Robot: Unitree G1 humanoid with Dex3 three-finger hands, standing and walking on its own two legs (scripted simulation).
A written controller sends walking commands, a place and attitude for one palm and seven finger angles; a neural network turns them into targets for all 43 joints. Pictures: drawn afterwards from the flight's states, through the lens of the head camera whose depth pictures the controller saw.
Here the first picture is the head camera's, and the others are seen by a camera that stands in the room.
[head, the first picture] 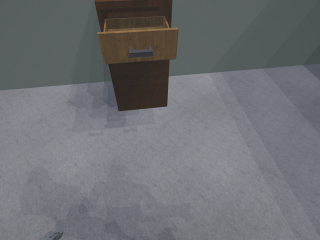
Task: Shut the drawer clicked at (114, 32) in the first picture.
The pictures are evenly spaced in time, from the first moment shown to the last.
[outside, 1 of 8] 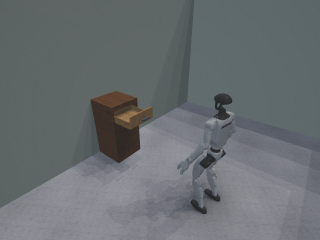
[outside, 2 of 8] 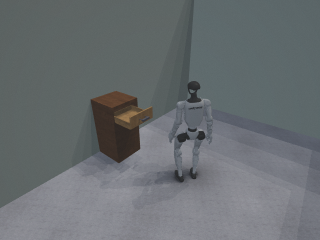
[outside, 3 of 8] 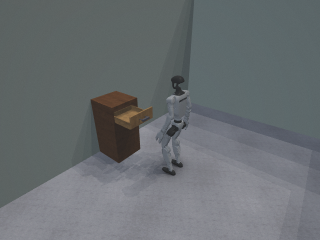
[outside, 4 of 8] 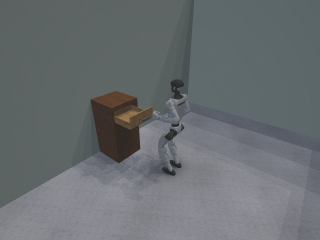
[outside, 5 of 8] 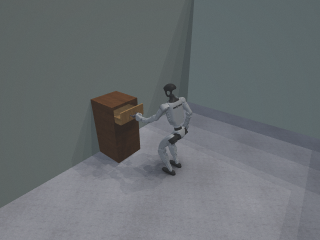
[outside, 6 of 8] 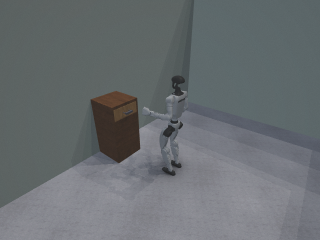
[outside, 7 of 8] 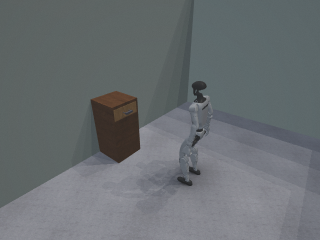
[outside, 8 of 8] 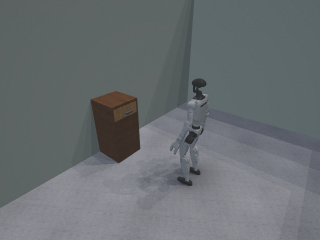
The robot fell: no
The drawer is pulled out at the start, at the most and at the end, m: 0.30 0.30 0.00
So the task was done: yes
